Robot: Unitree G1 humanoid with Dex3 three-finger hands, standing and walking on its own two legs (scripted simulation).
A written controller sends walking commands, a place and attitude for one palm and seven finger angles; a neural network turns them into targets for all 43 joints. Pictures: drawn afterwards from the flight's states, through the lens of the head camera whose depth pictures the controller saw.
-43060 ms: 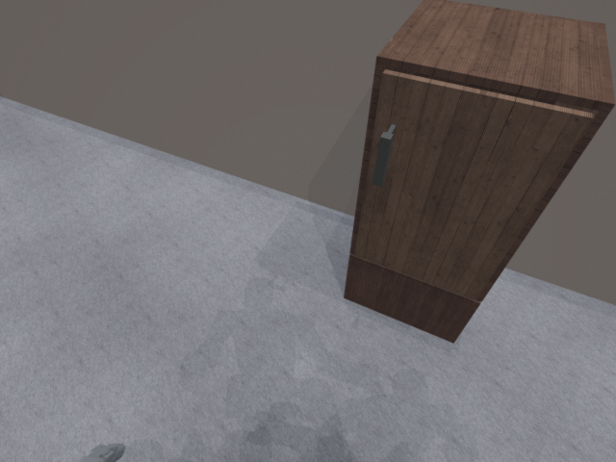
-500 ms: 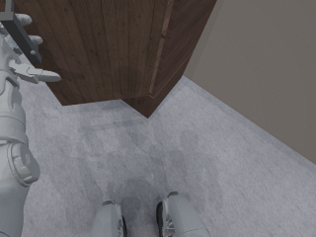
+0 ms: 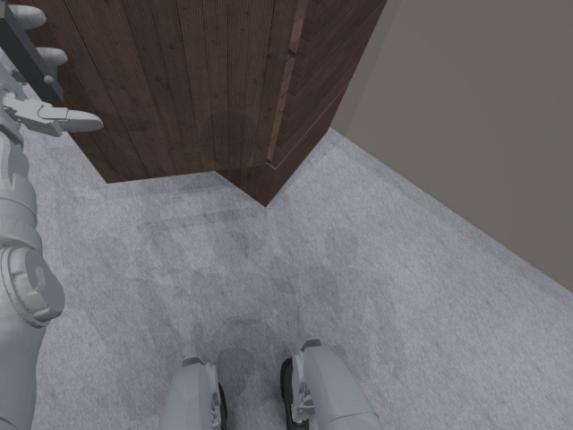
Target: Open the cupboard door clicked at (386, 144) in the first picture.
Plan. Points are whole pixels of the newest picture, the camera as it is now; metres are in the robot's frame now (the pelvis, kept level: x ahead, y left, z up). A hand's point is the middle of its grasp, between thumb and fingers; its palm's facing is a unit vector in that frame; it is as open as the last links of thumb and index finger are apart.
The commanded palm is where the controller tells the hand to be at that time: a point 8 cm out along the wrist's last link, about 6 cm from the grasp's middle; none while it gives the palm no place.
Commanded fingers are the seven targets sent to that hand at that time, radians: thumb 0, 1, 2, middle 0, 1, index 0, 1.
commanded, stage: close the thumb around the handle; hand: left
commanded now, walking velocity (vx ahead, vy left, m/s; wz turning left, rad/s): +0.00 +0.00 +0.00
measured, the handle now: (28, 46) +0.59 +0.26 +0.06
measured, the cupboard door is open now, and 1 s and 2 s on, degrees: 47 53 92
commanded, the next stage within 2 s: pull the door open along its arc in 0.58 s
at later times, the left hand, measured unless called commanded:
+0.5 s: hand (45, 82) +0.54 +0.23 +0.06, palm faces +0.08 -1.00 -0.01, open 5.9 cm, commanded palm +0.52 +0.26 +0.06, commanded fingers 0.00 0.90 0.90 -0.40 -1.35 -0.40 -1.35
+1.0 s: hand (53, 105) +0.51 +0.22 +0.06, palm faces +0.09 -1.00 -0.02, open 5.9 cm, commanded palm +0.45 +0.26 +0.06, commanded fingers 0.00 0.90 0.90 -0.40 -1.35 -0.40 -1.35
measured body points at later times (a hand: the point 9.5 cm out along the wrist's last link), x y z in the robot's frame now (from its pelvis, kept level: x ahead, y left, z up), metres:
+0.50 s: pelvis +0.00 +0.00 +0.00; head +0.18 +0.04 +0.42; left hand +0.53 +0.29 +0.06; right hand -0.01 -0.26 -0.10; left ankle +0.01 +0.09 -0.64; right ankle +0.03 -0.13 -0.64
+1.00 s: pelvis +0.01 +0.00 +0.01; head +0.16 +0.03 +0.44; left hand +0.50 +0.28 +0.06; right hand +0.01 -0.25 -0.10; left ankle +0.01 +0.09 -0.64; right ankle +0.03 -0.13 -0.64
